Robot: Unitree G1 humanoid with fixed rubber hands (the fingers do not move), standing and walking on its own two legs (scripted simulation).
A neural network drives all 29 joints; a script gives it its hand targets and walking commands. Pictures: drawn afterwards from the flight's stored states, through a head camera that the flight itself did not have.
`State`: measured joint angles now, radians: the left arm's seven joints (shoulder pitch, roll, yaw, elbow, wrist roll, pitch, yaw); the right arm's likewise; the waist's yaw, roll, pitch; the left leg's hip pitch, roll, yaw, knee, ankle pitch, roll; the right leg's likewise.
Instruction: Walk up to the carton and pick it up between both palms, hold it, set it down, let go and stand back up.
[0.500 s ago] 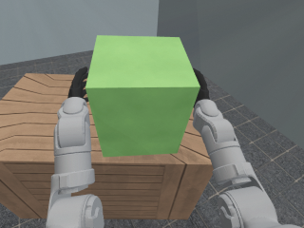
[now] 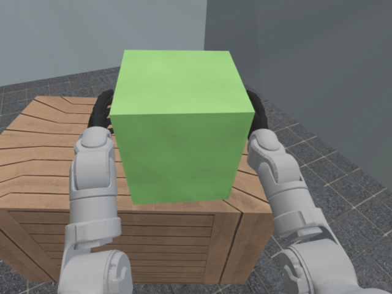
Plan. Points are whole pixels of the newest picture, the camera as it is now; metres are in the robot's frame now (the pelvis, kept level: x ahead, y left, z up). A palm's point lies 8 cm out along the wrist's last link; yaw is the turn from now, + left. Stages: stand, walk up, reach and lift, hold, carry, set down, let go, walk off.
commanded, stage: hold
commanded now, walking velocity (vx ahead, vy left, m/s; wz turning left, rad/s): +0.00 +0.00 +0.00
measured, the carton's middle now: (180, 129) +0.40 +0.01 +0.16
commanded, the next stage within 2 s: set down in 1.92 s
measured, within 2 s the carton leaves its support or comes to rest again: neither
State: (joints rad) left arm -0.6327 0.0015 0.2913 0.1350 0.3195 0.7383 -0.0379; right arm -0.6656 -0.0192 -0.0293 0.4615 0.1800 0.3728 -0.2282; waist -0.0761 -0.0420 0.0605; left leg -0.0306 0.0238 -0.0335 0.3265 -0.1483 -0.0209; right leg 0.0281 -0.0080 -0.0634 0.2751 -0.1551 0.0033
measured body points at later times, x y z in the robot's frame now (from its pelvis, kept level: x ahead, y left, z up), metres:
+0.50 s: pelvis +0.00 +0.00 +0.00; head -0.04 +0.02 +0.45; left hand +0.38 +0.17 +0.19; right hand +0.38 -0.14 +0.19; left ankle +0.03 +0.13 -0.75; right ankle +0.01 -0.12 -0.75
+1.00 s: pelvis +0.00 +0.00 +0.00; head -0.04 +0.02 +0.45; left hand +0.38 +0.16 +0.19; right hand +0.38 -0.14 +0.19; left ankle +0.03 +0.13 -0.75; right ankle +0.01 -0.12 -0.75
